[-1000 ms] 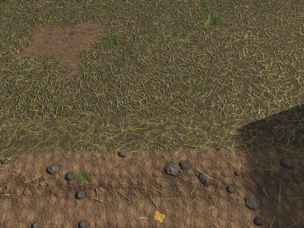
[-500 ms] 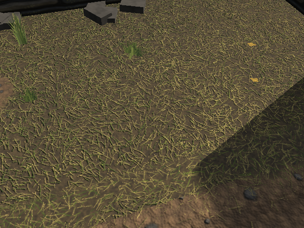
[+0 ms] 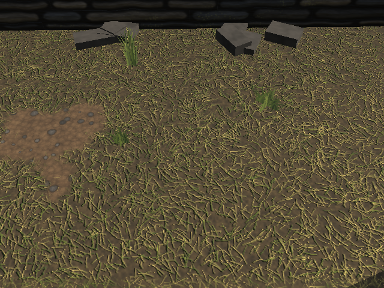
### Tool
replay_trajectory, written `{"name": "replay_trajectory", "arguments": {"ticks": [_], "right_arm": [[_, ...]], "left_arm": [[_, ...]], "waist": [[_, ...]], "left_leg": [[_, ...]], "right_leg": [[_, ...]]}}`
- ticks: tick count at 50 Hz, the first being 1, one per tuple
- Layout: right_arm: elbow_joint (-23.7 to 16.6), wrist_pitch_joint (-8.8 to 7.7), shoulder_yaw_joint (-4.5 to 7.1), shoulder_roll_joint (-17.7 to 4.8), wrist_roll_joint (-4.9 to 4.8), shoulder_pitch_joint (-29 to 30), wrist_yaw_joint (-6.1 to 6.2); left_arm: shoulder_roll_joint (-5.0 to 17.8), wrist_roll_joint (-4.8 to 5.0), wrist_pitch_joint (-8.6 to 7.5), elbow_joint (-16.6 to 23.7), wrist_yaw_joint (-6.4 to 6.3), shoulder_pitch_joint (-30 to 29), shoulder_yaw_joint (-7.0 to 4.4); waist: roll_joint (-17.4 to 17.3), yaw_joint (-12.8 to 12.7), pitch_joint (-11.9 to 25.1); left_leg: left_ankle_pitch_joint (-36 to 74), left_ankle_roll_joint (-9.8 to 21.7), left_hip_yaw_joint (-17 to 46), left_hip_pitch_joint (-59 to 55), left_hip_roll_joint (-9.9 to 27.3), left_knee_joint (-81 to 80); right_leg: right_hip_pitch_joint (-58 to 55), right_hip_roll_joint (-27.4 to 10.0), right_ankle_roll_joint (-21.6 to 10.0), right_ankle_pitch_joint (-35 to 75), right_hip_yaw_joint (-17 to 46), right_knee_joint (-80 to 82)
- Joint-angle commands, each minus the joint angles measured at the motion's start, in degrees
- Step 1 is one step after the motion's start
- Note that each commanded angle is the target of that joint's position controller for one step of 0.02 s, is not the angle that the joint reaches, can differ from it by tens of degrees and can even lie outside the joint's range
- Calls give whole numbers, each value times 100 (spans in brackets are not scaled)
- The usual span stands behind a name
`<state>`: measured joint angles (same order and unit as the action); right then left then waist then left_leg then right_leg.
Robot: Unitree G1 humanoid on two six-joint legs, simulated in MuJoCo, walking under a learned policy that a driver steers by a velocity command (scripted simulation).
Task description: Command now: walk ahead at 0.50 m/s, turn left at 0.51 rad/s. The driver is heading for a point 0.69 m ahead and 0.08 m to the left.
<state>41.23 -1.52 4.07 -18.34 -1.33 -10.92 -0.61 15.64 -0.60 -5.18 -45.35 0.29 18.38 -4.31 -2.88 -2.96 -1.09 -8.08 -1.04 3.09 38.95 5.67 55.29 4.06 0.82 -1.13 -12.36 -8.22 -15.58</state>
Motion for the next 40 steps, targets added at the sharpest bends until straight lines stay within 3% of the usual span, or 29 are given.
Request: {"name": "replay_trajectory", "arguments": {"ticks": [1,5,7,9,10,11,12,13,14,15,16,17,19,22,25,27,30,33,34,36,37,38,39,40], "right_arm": [[-429,-58,-65,11,12,245,-120],[-737,-38,-62,-76,2,877,-241],[-859,-20,-13,-187,20,959,-279],[-814,22,137,-442,37,420,-271],[-588,44,304,-701,16,-452,-227],[-339,104,510,-1161,-16,-1443,-117],[-404,56,577,-1843,-62,-1193,-74],[-629,-47,434,-1401,-18,-1349,-113],[-539,-138,333,-1054,32,-1183,-135],[-544,-182,286,-916,20,-890,-128],[-602,-184,230,-737,40,-486,-108],[-703,-189,173,-595,112,-241,-83],[-685,-227,115,-447,156,-98,-43],[-446,-304,118,-572,152,-325,17],[-275,-325,85,-576,151,-465,51],[-148,-348,88,-648,152,-596,56],[80,-339,107,-701,150,-801,42],[248,-248,136,-723,131,-924,64],[271,-210,149,-748,118,-910,85],[230,-143,182,-869,116,-754,146],[198,-92,190,-921,121,-680,186],[147,-57,161,-890,117,-587,235],[-19,-125,47,-640,263,-841,272],[-61,-281,-167,2,325,-1443,136]], "left_arm": [[862,31,-102,390,-61,-516,-201],[1093,154,-3,189,-75,-220,-287],[1215,208,76,121,-78,-169,-329],[1392,259,166,118,-103,-210,-375],[1337,278,207,137,-120,-262,-343],[1111,146,186,214,-146,-136,-241],[259,-94,57,576,-85,377,37],[699,110,-145,607,-17,-148,0],[997,323,-239,772,21,-694,-77],[914,261,-298,778,-10,-782,-38],[915,96,-307,709,-57,-768,-58],[957,32,-255,672,-61,-654,-96],[815,24,-106,514,-22,-371,-71],[581,32,26,540,-25,-675,17],[487,92,14,590,30,-1122,75],[430,145,-10,660,88,-1454,112],[451,199,-20,791,181,-1786,124],[442,195,-33,956,304,-2000,134],[447,183,-38,994,343,-1980,133],[588,145,-17,974,367,-1600,64],[775,129,6,875,346,-1086,-41],[1044,130,23,705,294,-274,-187],[1586,127,72,613,217,576,-339],[1655,155,40,608,228,551,-304]], "waist": [[587,116,-226],[528,-53,-409],[578,13,-363],[731,401,111],[629,894,567],[141,1287,1101],[-1457,517,1516],[-748,963,2282],[-405,1028,1449],[-45,800,951],[140,549,641],[45,336,539],[-2,180,534],[24,284,256],[-23,506,57],[-21,673,-97],[49,822,-311],[90,863,-392],[54,817,-347],[-151,559,34],[-220,262,406],[-97,-196,871],[717,-383,1615],[1838,78,2204]], "left_leg": [[857,50,-21,-109,120,-904],[735,282,-279,-137,35,-1644],[244,472,-500,-306,-142,-1827],[-299,732,-875,-1273,-589,-1895],[-65,929,-982,-2508,-887,-2201],[93,1219,-140,-4289,-532,-2274],[-999,2277,3224,-5925,960,-2935],[-1873,2484,4561,-6186,1343,-3800],[-1532,2176,3778,-5694,1209,-3928],[-999,1984,3092,-4887,966,-3894],[-314,1830,2550,-4106,749,-3894],[256,1773,2202,-3566,581,-3996],[1087,1796,1711,-3101,538,-4182],[1684,1700,971,-2827,417,-4428],[1350,1395,404,-2888,214,-4577],[959,1295,240,-2975,271,-4713],[916,1266,124,-3591,537,-4712],[1563,1188,-14,-4392,790,-4388],[2044,1131,-77,-4581,838,-4203],[4054,972,-290,-4727,785,-3506],[5045,871,-433,-4687,680,-2756],[5119,669,-666,-4157,467,-1595],[3093,393,-831,-2559,128,320],[-2388,55,-286,-339,-1098,2007]], "right_leg": [[203,-1512,-875,1571,427,817],[-355,-1711,-714,1615,96,684],[-691,-1780,-606,2508,-69,279],[-798,-1697,-459,4399,-298,-862],[-421,-1494,-291,4693,-494,-2033],[909,-1259,-14,3260,-517,-3751],[3461,-79,367,-1988,-46,-5809],[4011,7,281,-2261,1316,-6413],[4473,-241,155,-1684,1335,-6341],[4310,-487,73,-1178,1310,-5868],[3915,-665,98,-860,1319,-5364],[3480,-777,117,-642,1370,-5089],[3109,-852,239,-393,1213,-4760],[3250,-889,405,459,1077,-4005],[3214,-818,340,1692,1000,-2920],[3108,-711,263,2227,918,-2346],[3376,-601,118,2190,962,-1897],[3768,-453,-88,1533,960,-1644],[3744,-388,-168,1255,890,-1600],[3050,-62,-366,676,546,-1621],[2330,173,-496,514,364,-1617],[1060,272,-705,863,438,-1395],[-912,-852,-1254,1289,2056,-1576],[-2587,-2039,-2220,778,4980,-884]]}}
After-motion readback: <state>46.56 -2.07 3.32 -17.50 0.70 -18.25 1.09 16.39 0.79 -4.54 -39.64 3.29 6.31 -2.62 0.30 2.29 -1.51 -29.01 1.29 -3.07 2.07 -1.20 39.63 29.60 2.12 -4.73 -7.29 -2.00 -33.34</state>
